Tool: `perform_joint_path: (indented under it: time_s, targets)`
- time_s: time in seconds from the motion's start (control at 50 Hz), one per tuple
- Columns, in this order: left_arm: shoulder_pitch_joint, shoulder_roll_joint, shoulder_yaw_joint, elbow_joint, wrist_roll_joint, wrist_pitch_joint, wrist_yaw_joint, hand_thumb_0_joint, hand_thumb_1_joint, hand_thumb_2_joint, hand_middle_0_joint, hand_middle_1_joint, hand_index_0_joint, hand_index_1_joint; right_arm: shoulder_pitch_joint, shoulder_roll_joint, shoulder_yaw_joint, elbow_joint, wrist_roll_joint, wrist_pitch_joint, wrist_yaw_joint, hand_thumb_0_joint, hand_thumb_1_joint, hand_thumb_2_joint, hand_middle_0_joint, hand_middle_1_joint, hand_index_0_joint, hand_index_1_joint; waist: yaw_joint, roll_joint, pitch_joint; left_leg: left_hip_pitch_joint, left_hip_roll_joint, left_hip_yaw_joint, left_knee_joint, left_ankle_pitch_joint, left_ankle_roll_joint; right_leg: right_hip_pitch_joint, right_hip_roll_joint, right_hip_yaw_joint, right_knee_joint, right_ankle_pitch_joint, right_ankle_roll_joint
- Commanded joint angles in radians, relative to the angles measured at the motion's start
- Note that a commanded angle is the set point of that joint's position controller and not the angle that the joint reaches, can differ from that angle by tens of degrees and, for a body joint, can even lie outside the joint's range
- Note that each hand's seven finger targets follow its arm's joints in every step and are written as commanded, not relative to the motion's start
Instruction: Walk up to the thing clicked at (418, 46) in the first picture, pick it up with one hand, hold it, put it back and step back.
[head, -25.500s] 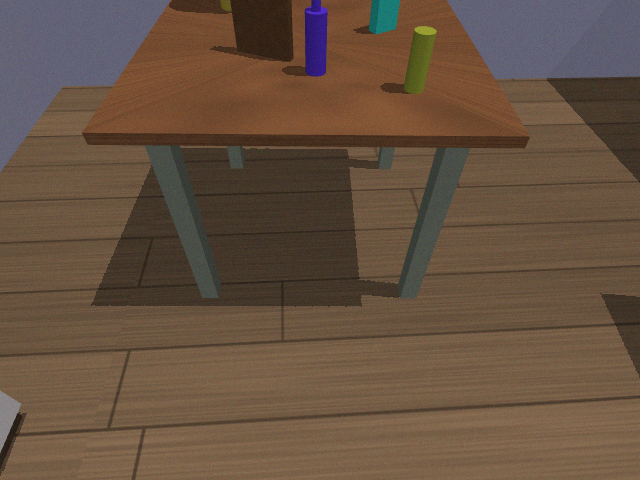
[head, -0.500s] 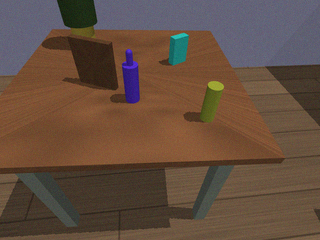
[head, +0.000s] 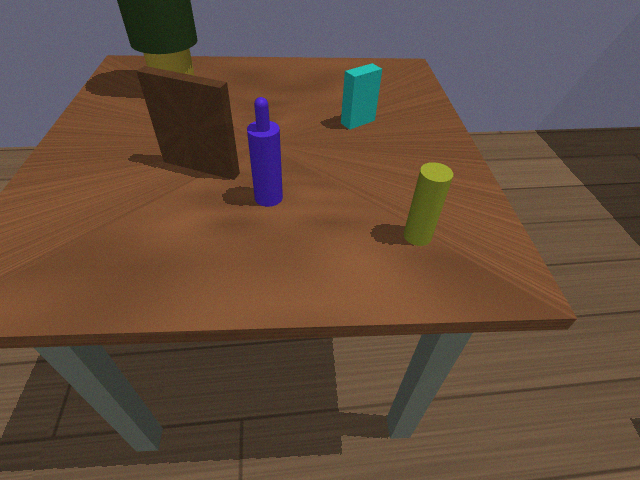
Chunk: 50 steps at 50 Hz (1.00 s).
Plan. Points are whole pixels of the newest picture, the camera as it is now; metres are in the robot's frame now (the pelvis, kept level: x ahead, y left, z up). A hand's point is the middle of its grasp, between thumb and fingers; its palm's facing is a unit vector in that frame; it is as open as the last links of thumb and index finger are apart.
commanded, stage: home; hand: right
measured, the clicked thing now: (426, 206) +0.53 -0.18 +0.05
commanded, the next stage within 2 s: stand in 0.68 s
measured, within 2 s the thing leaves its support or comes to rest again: neither
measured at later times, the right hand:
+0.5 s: hand out of the picture +0.08 -0.25 -0.15, palm faces -0.04 +0.93 -0.36, open 17.1 cm
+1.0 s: hand out of the picture +0.09 -0.24 -0.15, palm faces -0.03 +0.93 -0.36, open 14.7 cm
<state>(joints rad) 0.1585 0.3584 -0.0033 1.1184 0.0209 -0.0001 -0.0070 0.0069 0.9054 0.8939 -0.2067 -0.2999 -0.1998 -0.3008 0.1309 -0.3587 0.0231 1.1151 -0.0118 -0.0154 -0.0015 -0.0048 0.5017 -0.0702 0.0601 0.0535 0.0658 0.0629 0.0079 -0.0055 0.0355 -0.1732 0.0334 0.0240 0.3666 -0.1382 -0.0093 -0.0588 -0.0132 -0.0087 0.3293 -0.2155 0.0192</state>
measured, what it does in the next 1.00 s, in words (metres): stands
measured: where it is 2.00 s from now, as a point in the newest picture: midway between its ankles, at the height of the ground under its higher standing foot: outside the picture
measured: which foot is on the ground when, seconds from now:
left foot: down 0.00-1.00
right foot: down 0.00-1.00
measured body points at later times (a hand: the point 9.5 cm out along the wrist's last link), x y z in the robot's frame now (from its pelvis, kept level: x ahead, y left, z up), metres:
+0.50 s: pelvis +0.01 +0.01 +0.00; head +0.02 +0.02 +0.45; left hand +0.07 +0.31 -0.14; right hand +0.08 -0.30 -0.13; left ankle +0.04 +0.12 -0.75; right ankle -0.02 -0.13 -0.75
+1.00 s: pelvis +0.02 +0.01 +0.00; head +0.03 +0.02 +0.45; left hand +0.08 +0.31 -0.14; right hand +0.10 -0.29 -0.13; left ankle +0.04 +0.12 -0.75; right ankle -0.02 -0.13 -0.75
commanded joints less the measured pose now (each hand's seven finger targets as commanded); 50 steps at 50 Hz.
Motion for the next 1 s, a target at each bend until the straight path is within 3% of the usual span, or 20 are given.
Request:
perform_joint_path:
  time_s: [0.0, 0.2, 0.3, 0.34, 0.44, 0.48, 0.54, 0.58, 0.68, 0.72, 0.76, 0.8, 0.82, 0.92, 0.96, 0.98]
  targets:
    - [-0.021, 0.202, 0.039, -0.044, -0.004, -0.015, 0.012, 0.0, 0.897, 0.9, -0.2, -0.296, -0.2, -0.297, -0.037, -0.219, -0.042, -0.053, 0.002, -0.017, -0.013, 0.0, 0.507, -0.08, 0.057, 0.06, 0.057, 0.06, -0.006, 0.014, -0.019, 0.041, 0.098, -0.109, -0.067, 0.039, 0.031, -0.079, -0.107, 0.081, -0.081, 0.054, -0.035]
    - [-0.034, 0.205, 0.044, -0.047, -0.001, -0.016, 0.011, 0.0, 0.897, 0.9, -0.2, -0.296, -0.2, -0.297, -0.046, -0.219, -0.05, -0.052, -0.001, -0.018, -0.011, 0.0, 0.491, -0.089, 0.059, 0.063, 0.059, 0.063, -0.007, 0.015, -0.02, 0.038, 0.101, -0.117, -0.088, -0.013, 0.034, -0.073, -0.11, 0.078, -0.081, 0.032, -0.038]
    - [-0.036, 0.203, 0.043, -0.045, -0.003, -0.018, 0.013, 0.0, 0.897, 0.9, -0.2, -0.296, -0.2, -0.297, -0.048, -0.215, -0.05, -0.049, 0.003, -0.018, -0.011, 0.0, 0.5, -0.083, 0.058, 0.061, 0.058, 0.061, -0.009, -0.001, -0.036, 0.062, 0.101, -0.114, -0.069, 0.064, 0.034, -0.069, -0.116, 0.077, -0.084, 0.063, -0.035]
    - [-0.037, 0.203, 0.042, -0.049, -0.005, -0.021, 0.014, 0.0, 0.897, 0.9, -0.2, -0.296, -0.2, -0.297, -0.04, -0.215, -0.051, -0.045, 0.003, -0.02, -0.011, 0.0, 0.503, -0.082, 0.058, 0.061, 0.058, 0.061, -0.009, 0.003, -0.063, 0.08, 0.106, -0.107, -0.048, 0.151, 0.037, -0.04, -0.123, 0.078, -0.076, 0.131, -0.034]
    - [-0.036, 0.203, 0.043, -0.042, -0.003, -0.016, 0.015, 0.0, 0.897, 0.901, -0.2, -0.297, -0.2, -0.298, -0.04, -0.214, -0.051, -0.043, 0.001, -0.014, -0.012, 0.0, 0.503, -0.081, 0.057, 0.06, 0.057, 0.06, -0.011, 0.009, -0.032, 0.047, 0.101, -0.114, -0.079, 0.051, 0.037, -0.049, -0.118, 0.072, -0.081, 0.07, -0.033]
    - [-0.03, 0.199, 0.041, -0.046, -0.004, -0.018, 0.015, 0.0, 0.897, 0.901, -0.2, -0.296, -0.2, -0.297, -0.053, -0.217, -0.052, -0.045, 0.001, -0.017, -0.012, 0.0, 0.507, -0.079, 0.057, 0.06, 0.057, 0.06, -0.004, 0.015, -0.051, 0.074, 0.105, -0.112, -0.06, 0.121, 0.038, -0.05, -0.12, 0.069, -0.078, 0.102, -0.033]
    - [-0.03, 0.203, 0.041, -0.046, -0.004, -0.019, 0.015, 0.0, 0.897, 0.901, -0.2, -0.296, -0.2, -0.297, -0.041, -0.213, -0.051, -0.039, 0.003, -0.019, -0.012, 0.0, 0.496, -0.086, 0.058, 0.062, 0.058, 0.062, -0.011, 0.005, -0.058, 0.084, 0.103, -0.107, -0.054, 0.148, 0.035, -0.043, -0.123, 0.071, -0.08, 0.131, -0.032]
    - [-0.034, 0.203, 0.042, -0.047, -0.003, -0.018, 0.016, 0.0, 0.897, 0.901, -0.2, -0.297, -0.2, -0.298, -0.04, -0.215, -0.053, -0.038, 0.002, -0.017, -0.013, 0.0, 0.487, -0.091, 0.059, 0.063, 0.059, 0.063, -0.013, 0.008, -0.044, 0.073, 0.099, -0.108, -0.064, 0.105, 0.035, -0.048, -0.122, 0.07, -0.084, 0.111, -0.031]
    - [-0.028, 0.198, 0.04, -0.046, -0.004, -0.018, 0.017, 0.0, 0.897, 0.901, -0.2, -0.297, -0.2, -0.297, -0.052, -0.211, -0.054, -0.04, 0.003, -0.019, -0.012, 0.0, 0.521, -0.071, 0.056, 0.058, 0.056, 0.057, -0.008, 0.005, -0.052, 0.087, 0.105, -0.111, -0.06, 0.159, 0.036, -0.045, -0.122, 0.062, -0.073, 0.123, -0.03]
    - [-0.035, 0.201, 0.043, -0.047, -0.004, -0.014, 0.017, 0.0, 0.897, 0.901, -0.2, -0.297, -0.2, -0.297, -0.044, -0.211, -0.055, -0.037, 0.002, -0.017, -0.013, 0.0, 0.511, -0.077, 0.057, 0.059, 0.057, 0.059, -0.013, 0.012, -0.031, 0.066, 0.099, -0.113, -0.079, 0.093, 0.03, -0.058, -0.118, 0.063, -0.08, 0.077, -0.031]
    - [-0.033, 0.197, 0.042, -0.05, -0.003, -0.015, 0.016, 0.0, 0.897, 0.9, -0.2, -0.296, -0.2, -0.297, -0.055, -0.213, -0.057, -0.04, 0.002, -0.017, -0.012, 0.0, 0.498, -0.085, 0.058, 0.062, 0.058, 0.062, -0.01, 0.012, -0.033, 0.069, 0.098, -0.112, -0.076, 0.091, 0.032, -0.062, -0.12, 0.064, -0.084, 0.078, -0.032]
    - [-0.033, 0.199, 0.043, -0.051, -0.002, -0.017, 0.017, 0.0, 0.9, 0.9, -0.2, -0.3, -0.2, -0.301, -0.053, -0.211, -0.059, -0.04, 0.002, -0.016, -0.012, 0.0, 0.338, -0.245, 0.2, 0.222, 0.2, 0.222, -0.013, 0.0, -0.032, 0.067, 0.1, -0.115, -0.074, 0.087, 0.034, -0.061, -0.121, 0.064, -0.087, 0.072, -0.032]
    - [-0.029, 0.197, 0.042, -0.05, -0.003, -0.018, 0.017, 0.0, 0.9, 0.9, -0.2, -0.3, -0.2, -0.301, -0.054, -0.211, -0.058, -0.038, 0.004, -0.015, -0.011, 0.0, 0.258, -0.325, 0.2, 0.3, 0.2, 0.3, -0.011, -0.001, -0.028, 0.074, 0.099, -0.114, -0.073, 0.082, 0.035, -0.068, -0.121, 0.063, -0.09, 0.067, -0.033]
    - [-0.037, 0.2, 0.043, -0.058, -0.007, -0.022, 0.019, 0.0, 0.9, 0.9, -0.2, -0.3, -0.2, -0.301, -0.052, -0.206, -0.058, -0.041, 0.003, -0.017, -0.01, 0.0, -0.142, -0.725, 0.2, 0.3, 0.2, 0.3, -0.014, 0.005, -0.068, 0.091, 0.102, -0.104, -0.051, 0.191, 0.037, -0.028, -0.13, 0.064, -0.079, 0.162, -0.029]
    - [-0.034, 0.199, 0.044, -0.056, -0.006, -0.021, 0.019, 0.0, 0.9, 0.9, -0.2, -0.3, -0.2, -0.301, -0.05, -0.206, -0.057, -0.038, 0.002, -0.017, -0.01, 0.0, -0.302, -0.885, 0.2, 0.3, 0.2, 0.3, -0.013, 0.011, -0.052, 0.075, 0.095, -0.104, -0.061, 0.144, 0.033, -0.029, -0.128, 0.063, -0.086, 0.134, -0.028]
    - [-0.038, 0.202, 0.046, -0.057, -0.005, -0.019, 0.019, 0.0, 0.9, 0.9, -0.2, -0.3, -0.2, -0.301, -0.053, -0.207, -0.059, -0.039, 0.002, -0.016, -0.011, 0.0, -0.382, -0.9, 0.2, 0.3, 0.2, 0.3, -0.012, 0.009, -0.054, 0.072, 0.096, -0.106, -0.064, 0.132, 0.034, -0.028, -0.126, 0.06, -0.081, 0.119, -0.032]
